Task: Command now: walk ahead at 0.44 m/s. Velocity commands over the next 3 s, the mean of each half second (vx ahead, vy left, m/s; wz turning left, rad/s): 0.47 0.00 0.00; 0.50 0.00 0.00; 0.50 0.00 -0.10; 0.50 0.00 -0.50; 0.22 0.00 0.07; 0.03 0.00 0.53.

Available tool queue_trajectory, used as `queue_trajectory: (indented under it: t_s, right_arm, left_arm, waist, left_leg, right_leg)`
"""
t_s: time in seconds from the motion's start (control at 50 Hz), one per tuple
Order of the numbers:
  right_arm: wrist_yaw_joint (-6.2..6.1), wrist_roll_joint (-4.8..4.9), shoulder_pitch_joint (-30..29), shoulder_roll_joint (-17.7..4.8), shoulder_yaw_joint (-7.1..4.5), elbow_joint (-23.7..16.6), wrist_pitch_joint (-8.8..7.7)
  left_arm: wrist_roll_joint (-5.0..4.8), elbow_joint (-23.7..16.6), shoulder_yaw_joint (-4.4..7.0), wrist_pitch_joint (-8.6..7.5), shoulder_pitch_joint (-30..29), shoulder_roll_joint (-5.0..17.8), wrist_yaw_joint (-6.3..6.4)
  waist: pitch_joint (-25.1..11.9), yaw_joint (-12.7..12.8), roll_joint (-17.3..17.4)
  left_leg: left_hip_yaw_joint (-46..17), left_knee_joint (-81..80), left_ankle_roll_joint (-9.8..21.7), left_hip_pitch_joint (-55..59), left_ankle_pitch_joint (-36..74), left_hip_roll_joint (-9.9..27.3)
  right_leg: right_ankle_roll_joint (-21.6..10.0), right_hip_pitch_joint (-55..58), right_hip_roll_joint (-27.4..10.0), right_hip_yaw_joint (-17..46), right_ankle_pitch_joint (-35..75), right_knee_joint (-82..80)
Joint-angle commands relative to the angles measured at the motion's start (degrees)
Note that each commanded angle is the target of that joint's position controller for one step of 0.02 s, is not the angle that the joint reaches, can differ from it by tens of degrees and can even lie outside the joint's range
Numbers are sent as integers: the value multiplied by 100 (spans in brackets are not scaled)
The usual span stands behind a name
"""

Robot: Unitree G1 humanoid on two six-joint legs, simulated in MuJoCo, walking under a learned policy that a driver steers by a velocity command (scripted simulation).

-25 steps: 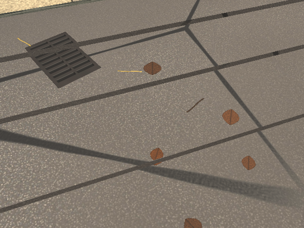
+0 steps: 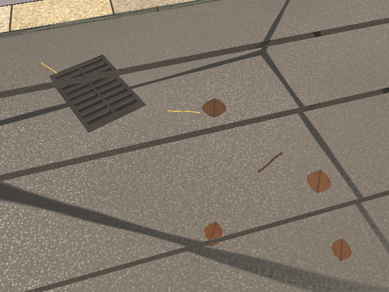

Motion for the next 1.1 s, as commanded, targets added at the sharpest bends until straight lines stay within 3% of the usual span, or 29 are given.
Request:
queue_trajectory:
  t_s: [0.02,0.08,0.12,0.16,0.18,0.2,0.22,0.24,0.26,0.28,0.3,0.34,0.38,0.44,0.52,0.64,0.7,0.72,0.74,0.76,0.78,0.8,0.82,0.84,0.86,0.92,0.96,1.02,1.1]
  right_arm:
    - [72,17,-1018,-36,89,-599,-69]
    - [142,41,-1315,-182,87,-771,-88]
    - [181,33,-1160,-365,20,-796,-126]
    - [155,39,-73,-712,-178,-518,-128]
    - [108,59,940,-965,-313,-220,-98]
    - [58,-88,1828,-1521,-447,-47,-70]
    - [109,-123,2017,-1467,-385,39,-64]
    - [119,-72,1565,-1004,-247,23,-102]
    - [118,-40,926,-784,-177,-101,-127]
    - [135,-84,457,-634,-124,-193,-152]
    - [165,-149,238,-495,-87,-204,-180]
    - [185,-179,245,-334,-46,-86,-198]
    - [133,-162,448,-455,-59,47,-215]
    - [-2,-159,808,-654,-91,166,-177]
    - [-103,-107,1208,-751,-87,239,-115]
    - [-150,-51,1850,-808,-127,491,67]
    - [-190,-59,1619,-944,-175,425,173]
    - [-183,-64,1471,-940,-168,384,210]
    - [-172,-88,1404,-826,-112,309,219]
    - [-122,-187,1864,-330,37,196,131]
    - [-67,-72,2170,64,157,332,-22]
    - [-25,77,1697,-534,13,247,-157]
    - [-15,162,1179,-661,-16,70,-213]
    - [-43,106,907,-627,-34,5,-208]
    - [-73,27,891,-576,-83,10,-135]
    - [-99,0,1296,-158,-51,115,109]
    - [-128,-38,980,-177,-43,-64,196]
    - [-130,-172,135,-119,22,-409,169]
    - [-59,-97,-707,61,125,-680,58]
  left_arm:
    - [-36,-237,206,-25,216,1095,86]
    - [-127,-206,259,-24,275,1116,92]
    - [-117,-246,310,12,146,1198,90]
    - [-44,-321,344,90,-35,1277,79]
    - [1,-406,304,118,-119,1205,69]
    - [50,-559,149,64,316,679,13]
    - [-40,-496,-3,-98,638,154,-32]
    - [-234,-654,166,-234,-14,785,-51]
    - [-318,-847,230,-306,-549,1047,-38]
    - [-256,-886,261,-320,-804,1080,16]
    - [-177,-871,309,-263,-779,1005,52]
    - [-154,-820,313,-103,-523,752,62]
    - [-128,-926,345,-12,-731,753,74]
    - [-48,-1235,387,-8,-1557,843,75]
    - [-67,-1500,324,-81,-2466,693,-17]
    - [-129,-1846,251,-117,-3324,718,-209]
    - [-127,-1786,351,-166,-2789,975,-278]
    - [-106,-1569,467,-174,-2042,1164,-267]
    - [-95,-1249,603,-159,-965,1445,-227]
    - [0,-1075,745,-121,-105,2034,-170]
    - [-1,-1006,670,-86,-13,1879,-182]
    - [-44,-1054,554,-83,-397,1487,-177]
    - [-41,-1171,465,-69,-899,1217,-164]
    - [7,-1242,385,-81,-1335,1018,-203]
    - [60,-1254,325,-112,-1564,837,-225]
    - [76,-984,277,-110,-1340,775,-253]
    - [49,-881,262,-95,-1238,857,-212]
    - [71,-825,251,-8,-915,953,-80]
    - [21,-724,259,14,-385,1108,1]
  waist:
    - [882,33,-669]
    - [1003,-53,-668]
    - [783,-287,-704]
    - [-25,-909,-871]
    - [-641,-1367,-818]
    - [-1571,-1305,281]
    - [-2336,-1107,1333]
    - [-1471,-1079,965]
    - [-663,-901,599]
    - [-345,-705,83]
    - [-173,-479,56]
    - [-107,-240,242]
    - [122,-192,227]
    - [361,-356,59]
    - [441,-629,66]
    - [627,-856,89]
    - [207,-427,334]
    - [-241,-8,343]
    - [-901,446,260]
    - [-1812,356,-861]
    - [-2312,221,-1711]
    - [-1564,262,-1158]
    - [-838,134,-852]
    - [-387,-77,-345]
    - [-170,-288,-376]
    - [41,-562,-710]
    - [237,-622,-607]
    - [345,-416,-371]
    - [327,-113,-462]
  left_leg:
    - [237,-994,-92,-106,535,-189]
    - [114,-1467,88,16,616,-208]
    - [141,-1668,269,412,399,-329]
    - [382,-1589,501,1930,149,-707]
    - [223,-1547,684,3373,110,-601]
    - [-1912,-1677,1363,5572,-742,864]
    - [-4439,-2932,1862,6228,-1922,1753]
    - [-4186,-3281,1506,5567,-2145,1492]
    - [-3270,-3369,1281,4596,-1594,1361]
    - [-2545,-3501,1179,3683,-777,1174]
    - [-1957,-3643,1096,3032,-242,941]
    - [-1388,-3940,1116,2512,-17,675]
    - [-1058,-4146,1211,2295,274,617]
    - [-874,-4286,1230,2536,512,618]
    - [-455,-4316,1016,2777,643,418]
    - [-526,-3824,955,4102,979,878]
    - [-432,-3024,774,4370,2917,927]
    - [-239,-2160,666,4209,3840,719]
    - [-21,-838,475,3426,3578,402]
    - [225,1374,135,1400,1071,-317]
    - [-428,2814,-11,-17,-2546,-986]
    - [-822,3411,102,-619,-2459,-607]
    - [-571,3437,171,-798,-2034,-291]
    - [-448,3082,170,-582,-1515,-18]
    - [-442,2769,173,-298,-1208,176]
    - [-282,3205,93,-183,-1079,248]
    - [-270,3245,-9,-802,-859,372]
    - [-82,2166,-202,-1303,-168,430]
    - [220,439,-183,-890,340,155]
  right_leg:
    - [-796,-692,-1349,716,1410,-678]
    - [-735,-318,-1587,639,1670,-598]
    - [-608,73,-1689,524,2693,-164]
    - [-432,91,-1528,269,4722,1244]
    - [-250,-578,-1269,116,4623,2525]
    - [41,-2583,-602,-79,2479,4757]
    - [149,-3700,194,635,-1660,6174]
    - [-1,-4296,-153,979,-1528,6759]
    - [-108,-4476,-466,765,-956,6687]
    - [-122,-4145,-756,668,-403,6406]
    - [-120,-3760,-952,653,-99,6120]
    - [-104,-3319,-1100,635,75,5778]
    - [-16,-3527,-1155,541,279,5438]
    - [170,-4259,-1199,487,1117,4493]
    - [206,-4084,-931,227,2191,2908]
    - [55,-4423,-720,169,1653,2096]
    - [-202,-3401,-385,-56,1041,1885]
    - [-342,-2350,-161,-234,1131,1745]
    - [-532,-719,-348,-20,1325,1803]
    - [-1197,1494,-1891,2177,1139,1783]
    - [-1750,2291,-2659,4458,502,775]
    - [-1491,1692,-2440,4005,45,617]
    - [-1295,803,-2245,3060,230,538]
    - [-1179,-136,-1994,2424,580,289]
    - [-1077,-702,-1756,1988,727,93]
    - [-1156,-1377,-1529,1392,1224,-243]
    - [-1138,-1501,-1465,1066,1337,-269]
    - [-1086,-1423,-1337,790,1608,-350]
    - [-960,-936,-1373,559,2281,-449]
Next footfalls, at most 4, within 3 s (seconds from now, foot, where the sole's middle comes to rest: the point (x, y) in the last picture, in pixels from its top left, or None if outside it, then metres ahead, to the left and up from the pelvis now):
0.18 left None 0.30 0.15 -0.78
0.74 right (244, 263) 0.62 -0.08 -0.78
1.26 left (187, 183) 0.92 0.15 -0.74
1.86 right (259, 142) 1.16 -0.15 -0.74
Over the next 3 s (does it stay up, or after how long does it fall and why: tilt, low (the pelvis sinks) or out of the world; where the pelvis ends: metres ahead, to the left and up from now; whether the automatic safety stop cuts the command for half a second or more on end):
stays up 1.31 -0.17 0.07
